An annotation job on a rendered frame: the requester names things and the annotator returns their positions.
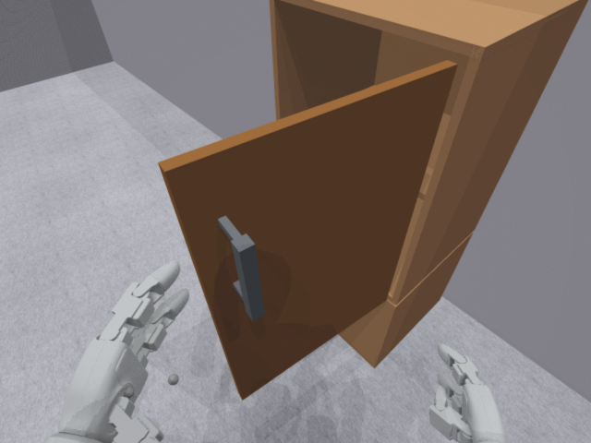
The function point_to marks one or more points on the cupboard door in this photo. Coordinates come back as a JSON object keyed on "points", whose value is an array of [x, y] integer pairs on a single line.
{"points": [[327, 196]]}

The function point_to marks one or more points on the robot right hand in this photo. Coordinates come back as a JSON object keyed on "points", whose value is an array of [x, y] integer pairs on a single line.
{"points": [[474, 415]]}

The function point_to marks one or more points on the robot left hand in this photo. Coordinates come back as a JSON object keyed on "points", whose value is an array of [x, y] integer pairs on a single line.
{"points": [[95, 406]]}

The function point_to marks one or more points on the handle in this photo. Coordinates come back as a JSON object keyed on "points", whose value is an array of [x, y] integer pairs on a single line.
{"points": [[248, 286]]}

